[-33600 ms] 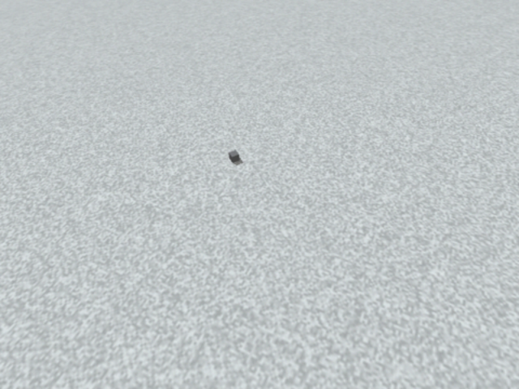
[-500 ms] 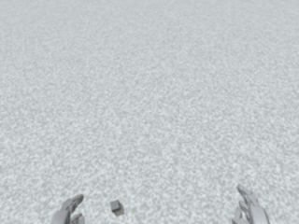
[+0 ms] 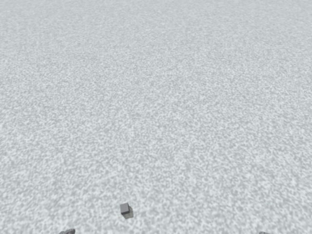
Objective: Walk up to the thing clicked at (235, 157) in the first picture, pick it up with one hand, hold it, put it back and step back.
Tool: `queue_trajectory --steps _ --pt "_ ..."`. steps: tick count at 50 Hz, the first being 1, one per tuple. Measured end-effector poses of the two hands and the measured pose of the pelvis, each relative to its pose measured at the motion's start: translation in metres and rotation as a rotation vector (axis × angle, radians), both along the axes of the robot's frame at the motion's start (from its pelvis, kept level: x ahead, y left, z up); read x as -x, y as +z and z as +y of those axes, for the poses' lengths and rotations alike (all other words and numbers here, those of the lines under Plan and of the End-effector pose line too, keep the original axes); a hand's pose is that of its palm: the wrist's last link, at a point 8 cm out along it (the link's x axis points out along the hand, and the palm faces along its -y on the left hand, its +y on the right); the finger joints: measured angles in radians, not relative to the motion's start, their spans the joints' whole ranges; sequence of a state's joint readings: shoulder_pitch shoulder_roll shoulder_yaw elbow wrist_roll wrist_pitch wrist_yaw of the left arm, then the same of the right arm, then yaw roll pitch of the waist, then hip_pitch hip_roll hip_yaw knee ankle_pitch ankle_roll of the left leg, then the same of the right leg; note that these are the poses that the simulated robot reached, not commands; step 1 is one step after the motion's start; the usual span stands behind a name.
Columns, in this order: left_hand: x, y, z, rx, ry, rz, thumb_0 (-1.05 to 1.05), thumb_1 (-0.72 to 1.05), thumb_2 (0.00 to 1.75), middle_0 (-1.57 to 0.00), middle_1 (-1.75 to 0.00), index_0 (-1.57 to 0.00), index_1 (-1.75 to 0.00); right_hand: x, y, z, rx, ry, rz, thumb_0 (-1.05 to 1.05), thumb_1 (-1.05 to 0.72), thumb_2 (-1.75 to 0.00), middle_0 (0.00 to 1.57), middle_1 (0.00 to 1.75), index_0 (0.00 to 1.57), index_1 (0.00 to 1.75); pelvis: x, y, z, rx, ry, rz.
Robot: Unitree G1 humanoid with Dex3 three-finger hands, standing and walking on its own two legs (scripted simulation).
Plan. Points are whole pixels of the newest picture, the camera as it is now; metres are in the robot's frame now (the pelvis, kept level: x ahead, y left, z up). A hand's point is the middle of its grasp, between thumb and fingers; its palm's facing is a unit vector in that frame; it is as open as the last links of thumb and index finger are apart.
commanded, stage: stand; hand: left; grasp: from above
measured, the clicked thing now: (124, 208) +0.40 +0.22 -0.72
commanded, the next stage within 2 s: none
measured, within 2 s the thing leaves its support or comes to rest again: neither
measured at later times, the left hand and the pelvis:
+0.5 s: hand out of the picture +0.03 +0.24 -0.13, palm faces +0.04 -0.94 -0.33, open 7.4 cm; pelvis -0.01 +0.00 +0.03, yaw +1 degrees
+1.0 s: hand out of the picture +0.06 +0.23 -0.13, palm faces +0.03 -0.94 -0.33, open 7.4 cm; pelvis +0.00 -0.01 +0.03, yaw +0 degrees
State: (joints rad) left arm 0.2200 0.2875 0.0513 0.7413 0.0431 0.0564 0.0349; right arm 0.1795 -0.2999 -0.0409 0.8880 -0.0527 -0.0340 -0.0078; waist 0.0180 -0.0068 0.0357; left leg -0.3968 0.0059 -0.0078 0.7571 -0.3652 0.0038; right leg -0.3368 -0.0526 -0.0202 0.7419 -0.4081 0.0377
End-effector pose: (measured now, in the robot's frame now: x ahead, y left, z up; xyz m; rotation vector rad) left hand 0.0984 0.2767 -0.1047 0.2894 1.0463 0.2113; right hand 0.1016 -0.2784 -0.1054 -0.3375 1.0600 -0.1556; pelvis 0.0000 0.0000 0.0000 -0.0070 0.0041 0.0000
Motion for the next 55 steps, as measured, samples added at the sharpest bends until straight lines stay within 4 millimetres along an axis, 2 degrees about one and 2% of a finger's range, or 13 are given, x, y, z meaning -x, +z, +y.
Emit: queue_trajectory --steps 5,10,18,28,41,55 --pt "0.034 -0.003 0.004 0.014 0.044 0.111 0.01 0.91 0.90 -0.20 -0.30 -0.21 -0.30 0.018 0.002 0.003 -0.005 -0.033 0.075 0.01 -0.90 -0.90 0.20 0.30 0.20 0.30 -0.002 0.011 0.003 0.005 0.003 -0.024" --pt "0.060 -0.002 0.004 0.028 0.074 0.191 0.01 0.91 0.90 -0.20 -0.30 -0.21 -0.30 0.029 0.004 0.010 -0.024 -0.049 0.119 0.01 -0.90 -0.90 0.20 0.30 0.20 0.30 -0.001 0.020 0.005 0.003 0.005 -0.045" --pt "0.078 0.004 0.005 0.023 0.093 0.242 0.01 0.91 0.90 -0.20 -0.30 -0.21 -0.30 0.036 0.005 0.013 -0.044 -0.064 0.145 0.01 -0.90 -0.90 0.20 0.30 0.20 0.30 0.003 0.028 0.005 -0.001 0.010 -0.069" --pt "0.077 0.010 0.008 0.007 0.091 0.239 0.01 0.91 0.90 -0.20 -0.30 -0.21 -0.30 0.041 0.007 0.003 -0.042 -0.073 0.156 0.01 -0.90 -0.90 0.20 0.30 0.20 0.30 0.006 0.032 0.000 -0.002 0.013 -0.077" --pt "0.064 0.012 0.004 0.010 0.080 0.236 0.01 0.91 0.90 -0.20 -0.30 -0.21 -0.30 0.049 0.009 -0.010 -0.025 -0.081 0.191 0.01 -0.90 -0.90 0.20 0.30 0.20 0.30 0.004 0.033 -0.005 -0.002 0.010 -0.070" --pt "0.044 0.015 0.001 0.010 0.063 0.215 0.01 0.90 0.90 -0.20 -0.30 -0.21 -0.30 0.039 0.011 -0.014 -0.024 -0.076 0.184 0.01 -0.90 -0.90 0.20 0.30 0.20 0.30 -0.002 0.034 -0.008 -0.002 0.006 -0.061"
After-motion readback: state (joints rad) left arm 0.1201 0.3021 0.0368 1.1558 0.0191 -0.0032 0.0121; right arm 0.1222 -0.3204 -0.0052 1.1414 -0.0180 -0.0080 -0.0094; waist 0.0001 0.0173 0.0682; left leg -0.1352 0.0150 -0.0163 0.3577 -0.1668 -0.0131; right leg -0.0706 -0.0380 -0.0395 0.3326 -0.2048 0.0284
